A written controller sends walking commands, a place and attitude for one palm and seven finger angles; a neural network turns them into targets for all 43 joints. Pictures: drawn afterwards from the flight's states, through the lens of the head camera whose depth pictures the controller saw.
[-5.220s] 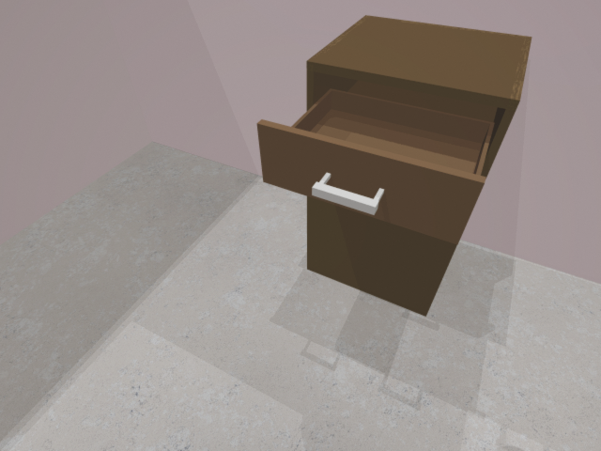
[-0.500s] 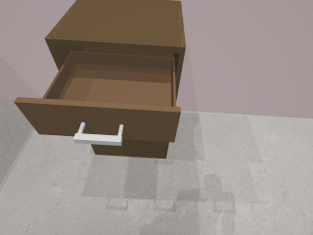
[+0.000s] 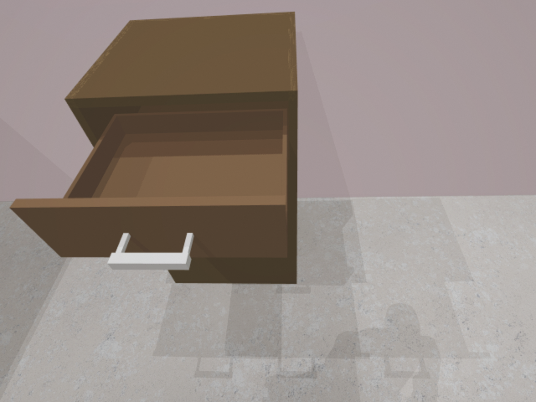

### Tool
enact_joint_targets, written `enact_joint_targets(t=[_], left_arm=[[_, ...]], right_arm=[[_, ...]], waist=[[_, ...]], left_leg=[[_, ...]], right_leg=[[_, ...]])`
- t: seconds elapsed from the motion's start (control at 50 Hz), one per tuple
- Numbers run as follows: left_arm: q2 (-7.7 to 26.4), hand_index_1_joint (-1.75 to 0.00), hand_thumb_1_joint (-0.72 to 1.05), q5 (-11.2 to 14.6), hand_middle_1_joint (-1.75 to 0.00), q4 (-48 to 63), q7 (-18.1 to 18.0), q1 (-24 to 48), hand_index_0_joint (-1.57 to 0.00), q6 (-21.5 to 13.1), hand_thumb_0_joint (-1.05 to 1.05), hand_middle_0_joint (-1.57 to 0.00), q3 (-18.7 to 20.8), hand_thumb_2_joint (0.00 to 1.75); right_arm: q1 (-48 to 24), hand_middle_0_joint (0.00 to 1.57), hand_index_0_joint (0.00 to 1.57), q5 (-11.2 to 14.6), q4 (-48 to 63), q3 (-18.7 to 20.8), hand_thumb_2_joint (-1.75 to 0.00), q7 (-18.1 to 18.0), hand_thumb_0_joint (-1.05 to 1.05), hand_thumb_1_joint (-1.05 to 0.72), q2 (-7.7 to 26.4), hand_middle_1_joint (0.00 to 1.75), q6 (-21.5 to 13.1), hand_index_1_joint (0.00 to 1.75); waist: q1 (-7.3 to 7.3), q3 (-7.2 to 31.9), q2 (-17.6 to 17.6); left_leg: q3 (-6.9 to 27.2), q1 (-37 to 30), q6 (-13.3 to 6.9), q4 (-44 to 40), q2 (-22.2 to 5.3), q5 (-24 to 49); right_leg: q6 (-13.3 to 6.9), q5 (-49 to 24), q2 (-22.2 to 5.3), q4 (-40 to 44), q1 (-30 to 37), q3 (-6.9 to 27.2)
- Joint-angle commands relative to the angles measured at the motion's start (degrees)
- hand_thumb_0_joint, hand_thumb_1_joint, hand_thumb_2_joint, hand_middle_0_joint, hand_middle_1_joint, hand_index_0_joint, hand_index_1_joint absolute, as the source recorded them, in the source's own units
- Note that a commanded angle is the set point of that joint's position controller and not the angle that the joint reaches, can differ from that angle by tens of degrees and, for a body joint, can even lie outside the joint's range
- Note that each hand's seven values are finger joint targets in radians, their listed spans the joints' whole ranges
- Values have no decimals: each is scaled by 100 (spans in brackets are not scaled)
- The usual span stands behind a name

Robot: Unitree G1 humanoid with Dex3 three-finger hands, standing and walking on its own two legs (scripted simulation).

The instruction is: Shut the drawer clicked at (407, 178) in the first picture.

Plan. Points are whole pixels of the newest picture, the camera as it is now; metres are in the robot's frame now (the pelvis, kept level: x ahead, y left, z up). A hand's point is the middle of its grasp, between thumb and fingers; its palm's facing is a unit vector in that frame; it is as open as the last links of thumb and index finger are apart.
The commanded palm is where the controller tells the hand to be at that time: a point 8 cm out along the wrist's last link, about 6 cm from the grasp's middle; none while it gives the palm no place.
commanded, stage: look again from close up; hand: left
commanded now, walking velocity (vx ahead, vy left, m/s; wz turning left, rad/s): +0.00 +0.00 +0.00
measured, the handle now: (153, 250) +0.36 +0.22 +0.00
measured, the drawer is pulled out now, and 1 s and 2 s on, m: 0.29 0.29 0.29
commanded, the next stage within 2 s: shuffle to correct the standing spot in 0.02 s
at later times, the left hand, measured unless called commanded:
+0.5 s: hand out of the picture -0.01 +0.20 -0.18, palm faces +0.04 -0.97 -0.22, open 7.4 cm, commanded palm none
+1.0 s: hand out of the picture +0.06 +0.20 -0.17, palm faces +0.03 -0.97 -0.24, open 7.3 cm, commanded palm none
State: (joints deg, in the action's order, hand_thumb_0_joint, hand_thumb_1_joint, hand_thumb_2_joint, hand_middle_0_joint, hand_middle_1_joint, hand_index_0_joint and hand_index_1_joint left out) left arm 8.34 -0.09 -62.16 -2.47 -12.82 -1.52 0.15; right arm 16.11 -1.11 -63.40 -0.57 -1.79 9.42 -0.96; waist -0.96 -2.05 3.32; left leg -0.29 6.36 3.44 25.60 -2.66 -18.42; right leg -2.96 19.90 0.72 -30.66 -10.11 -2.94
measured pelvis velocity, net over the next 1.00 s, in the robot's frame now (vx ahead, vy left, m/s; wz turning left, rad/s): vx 0.06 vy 0.02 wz -0.02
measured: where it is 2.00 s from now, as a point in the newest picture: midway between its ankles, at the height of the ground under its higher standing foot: outside the picture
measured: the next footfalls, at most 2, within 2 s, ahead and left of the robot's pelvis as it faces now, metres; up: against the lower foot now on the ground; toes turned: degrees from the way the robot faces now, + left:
left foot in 0.76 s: +0.10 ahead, +0.14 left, +0.00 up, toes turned +2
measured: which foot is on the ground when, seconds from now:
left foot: down 0.00-0.56, up 0.58-0.74, down 0.76-1.00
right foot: down 0.00-1.00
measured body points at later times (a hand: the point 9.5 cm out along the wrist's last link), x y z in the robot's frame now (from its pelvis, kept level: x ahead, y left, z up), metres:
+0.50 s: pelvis +0.03 +0.02 -0.01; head +0.04 +0.00 +0.44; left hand -0.01 +0.25 -0.16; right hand -0.02 -0.19 -0.17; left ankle -0.05 +0.16 -0.73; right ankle -0.03 -0.07 -0.73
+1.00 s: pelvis +0.06 +0.02 +0.00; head +0.09 +0.00 +0.45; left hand +0.06 +0.25 -0.15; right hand +0.11 -0.21 -0.17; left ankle +0.07 +0.16 -0.73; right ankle -0.01 -0.06 -0.73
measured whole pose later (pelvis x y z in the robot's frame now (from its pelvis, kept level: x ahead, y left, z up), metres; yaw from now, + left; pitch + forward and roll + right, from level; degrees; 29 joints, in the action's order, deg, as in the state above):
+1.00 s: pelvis +0.06 +0.02 +0.00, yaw -1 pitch +0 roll +2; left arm 8.3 -0.7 -62.3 -2.5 -15.6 -0.5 0.5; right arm 10.1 -0.9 -61.6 0.7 -2.1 9.7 -0.7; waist 0.8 -3.8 0.3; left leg -5.8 13.5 1.3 27.1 -2.0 -13.2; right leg -2.5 22.5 -0.7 -29.3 -6.9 -4.6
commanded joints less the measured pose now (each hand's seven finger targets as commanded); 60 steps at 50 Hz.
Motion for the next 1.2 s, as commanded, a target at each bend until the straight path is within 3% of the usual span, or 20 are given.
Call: enact_joint_targets(t=[0.0,0.1,0.28,0.34,0.4,0.46,0.5,0.52,0.54,0.58,0.64,0.7,0.74,0.78,0.9,1.08,1.1,1.12,1.16,1.18], left_arm=[[783,-30,90,-23,-30,131,-5,-453,-20,-53,0,-20,165,90],[836,-30,90,-29,-30,95,8,-460,-20,-56,0,-20,166,90],[993,-30,90,-116,-30,139,83,-714,-20,14,0,-20,321,90],[843,-30,90,-116,-30,188,111,-595,-20,16,0,-20,315,90],[453,-30,90,-125,-30,320,152,-390,-20,-14,0,-20,244,90],[321,-30,90,-92,-30,368,170,-291,-20,-78,0,-20,219,90],[343,-30,90,-86,-30,196,177,-852,-20,-124,0,-20,288,90],[675,-30,90,-106,-30,-56,132,-1609,-20,-172,0,-20,381,90],[1002,-30,90,-81,-30,-302,76,-2234,-20,-195,0,-20,423,90],[821,-30,90,-105,-30,-273,-25,-1738,-20,-165,0,-20,309,90],[622,-30,90,-161,-30,6,-64,-881,-20,-61,0,-20,191,90],[718,-30,90,-17,-30,164,-30,-554,-20,6,0,-20,219,90],[418,-30,90,18,-30,219,-53,-883,-20,116,0,-20,186,90],[327,-30,90,-62,-30,202,-61,-959,-20,185,0,-20,177,90],[618,-30,90,-66,-30,75,-21,-883,-20,29,0,-20,168,90],[680,-30,90,-93,-30,66,-10,-773,-20,5,0,-20,129,90],[682,-30,90,-177,-30,23,-226,-1271,-20,-117,0,-20,118,90],[907,-30,90,-170,-30,345,-195,-925,-20,-173,0,-20,133,90],[946,-30,90,-166,-30,506,-149,-818,-20,-208,0,-20,141,90],[992,-30,90,-159,-30,598,-132,-877,-20,-233,0,-20,127,90]], right_arm=[[396,20,20,22,113,52,-90,-43,0,-90,331,30,-22,30],[356,20,20,34,91,61,-90,-41,0,-90,337,30,4,30],[445,20,20,-32,117,75,-90,51,0,-90,250,30,21,30],[833,20,20,-39,1,60,-90,65,0,-90,246,30,-66,30],[1394,20,20,-62,-186,148,-90,10,0,-90,687,30,-128,30],[1302,20,20,-48,-109,114,-90,-54,0,-90,608,30,-151,30],[820,20,20,-9,74,99,-90,-59,0,-90,586,30,-161,30],[504,20,20,44,264,84,-90,-53,0,-90,394,30,-196,30],[113,20,20,67,468,66,-90,-30,0,-90,229,30,-208,30],[3,20,20,85,441,114,-90,-97,0,-90,139,30,-94,30],[204,20,20,109,273,96,-90,-18,0,-90,-59,30,-22,30],[811,20,20,66,-72,125,-90,-11,0,-90,15,30,-52,30],[692,20,20,27,55,192,-90,-72,0,-90,469,30,-94,30],[197,20,20,13,193,223,-90,-70,0,-90,584,30,-31,30],[-7,20,20,55,310,202,-90,-76,0,-90,432,30,-2,30],[-263,20,20,54,229,163,-90,-34,0,-90,440,30,32,30],[-646,20,20,82,682,245,-90,39,0,-90,723,30,-3,30],[-423,20,20,58,875,200,-90,98,0,-90,387,30,63,30],[-366,20,20,25,893,174,-90,121,0,-90,311,30,80,30],[-292,20,20,48,945,150,-90,129,0,-90,288,30,65,30]], waist=[[75,9,-405],[56,4,-535],[156,-694,-761],[12,-616,-365],[-122,-444,1113],[-29,-470,764],[372,-284,112],[673,29,-928],[823,201,-1749],[561,-77,-1374],[146,-260,-1485],[-139,17,-724],[107,209,499],[250,-241,519],[107,398,-442],[123,20,-570],[282,-318,-1251],[33,-114,-1225],[33,160,-494],[10,393,-819]], left_leg=[[1,241,-319,-208,-221,1491],[-28,230,-293,-238,-200,1233],[-369,823,-385,505,59,-375],[-234,352,-464,-93,9,48],[884,-51,-1056,-560,-953,1507],[1096,-253,-1445,-309,-1224,3403],[436,802,-1109,595,-691,3207],[-200,1784,-719,1657,-105,2344],[-494,2489,-454,2776,266,-796],[46,2487,-330,3120,1,-1719],[-232,1588,-334,1685,-49,-1112],[-373,-87,-337,33,86,1961],[702,-63,-941,-116,-1021,4246],[772,705,-1188,-393,-1193,3602],[-30,-78,-558,163,-444,2749],[-120,25,-438,-197,-376,1833],[-388,773,-341,1240,-365,1262],[-152,1350,-435,1494,-75,-187],[-286,1350,-447,1523,-74,-291],[-322,1310,-442,1381,32,-301]], right_leg=[[-31,-2820,-738,596,242,621],[-31,-2707,-763,777,241,694],[-543,596,-1227,1537,-404,1539],[-388,370,-807,812,-626,917],[-58,513,-3,-923,-1093,-319],[-87,1116,-51,-1204,-1342,-328],[-175,-480,-239,-212,188,-64],[-379,-2604,-985,159,1322,1006],[-902,-5326,-2102,619,1867,1989],[-1294,-6566,-2241,530,1371,1656],[-744,-5773,-1547,412,524,513],[-192,-3414,-883,-268,-364,93],[215,-773,-455,-532,-530,-6],[218,394,-379,-475,-267,13],[81,-2732,-853,550,20,448],[131,-2715,-858,965,68,455],[615,-5008,-1138,1126,-161,1077],[403,-5298,-1382,900,226,1020],[-206,-5710,-1456,615,497,928],[-344,-5858,-1354,468,702,837]])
